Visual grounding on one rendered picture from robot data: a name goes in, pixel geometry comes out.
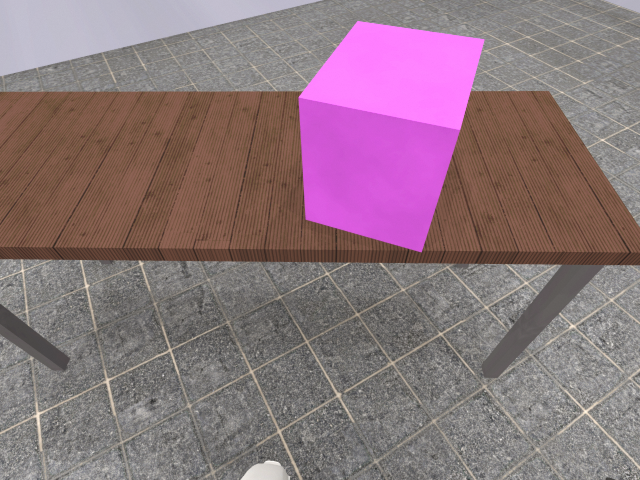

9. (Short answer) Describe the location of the table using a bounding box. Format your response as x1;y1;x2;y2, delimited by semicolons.
0;91;640;378

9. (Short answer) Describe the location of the carton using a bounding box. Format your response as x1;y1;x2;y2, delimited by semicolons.
298;21;485;252

